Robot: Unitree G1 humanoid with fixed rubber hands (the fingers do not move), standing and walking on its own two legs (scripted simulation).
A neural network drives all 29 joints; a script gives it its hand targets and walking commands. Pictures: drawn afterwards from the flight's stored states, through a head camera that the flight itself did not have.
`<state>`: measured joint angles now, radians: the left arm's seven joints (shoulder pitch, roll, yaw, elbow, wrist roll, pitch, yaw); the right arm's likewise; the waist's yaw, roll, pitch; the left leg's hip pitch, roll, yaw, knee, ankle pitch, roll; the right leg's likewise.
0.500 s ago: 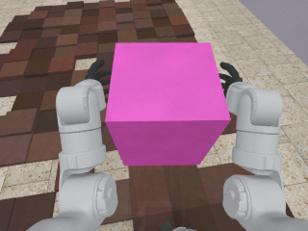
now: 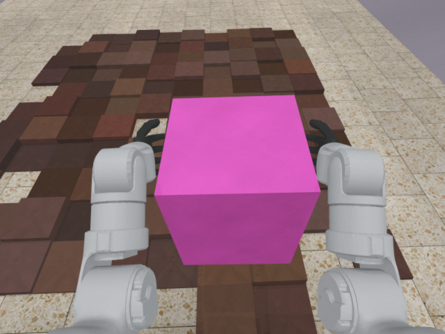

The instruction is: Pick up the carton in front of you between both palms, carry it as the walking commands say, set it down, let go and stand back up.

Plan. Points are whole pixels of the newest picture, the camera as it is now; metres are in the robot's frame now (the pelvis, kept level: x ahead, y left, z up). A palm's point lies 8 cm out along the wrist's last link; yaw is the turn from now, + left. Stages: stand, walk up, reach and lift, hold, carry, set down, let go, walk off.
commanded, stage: carry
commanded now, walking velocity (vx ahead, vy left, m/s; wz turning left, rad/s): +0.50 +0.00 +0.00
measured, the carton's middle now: (235, 186) +0.37 +0.02 +0.07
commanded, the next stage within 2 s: none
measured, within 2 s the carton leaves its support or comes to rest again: neither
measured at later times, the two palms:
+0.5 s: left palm (202, 101) +0.61 +0.10 +0.09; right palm (329, 104) +0.61 -0.20 +0.09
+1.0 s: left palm (208, 44) +0.87 +0.11 +0.11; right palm (310, 49) +0.85 -0.19 +0.11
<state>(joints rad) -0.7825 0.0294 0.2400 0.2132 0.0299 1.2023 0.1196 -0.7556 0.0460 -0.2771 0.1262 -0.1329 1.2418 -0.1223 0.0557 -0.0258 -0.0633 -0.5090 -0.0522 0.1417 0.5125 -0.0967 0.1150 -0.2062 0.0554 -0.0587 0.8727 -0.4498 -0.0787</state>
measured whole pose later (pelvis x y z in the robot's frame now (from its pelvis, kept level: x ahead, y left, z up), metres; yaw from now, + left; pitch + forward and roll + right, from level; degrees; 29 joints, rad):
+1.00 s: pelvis +0.60 -0.02 +0.03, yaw -2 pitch +3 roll +0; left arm -0.14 -0.13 0.11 -0.28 0.12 1.19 0.08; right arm -0.13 0.13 -0.09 -0.28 -0.11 1.18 -0.09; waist -0.04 -0.01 -0.12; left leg -0.28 0.04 0.22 0.40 -0.29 0.05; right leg -0.52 -0.09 -0.07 1.01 -0.38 -0.02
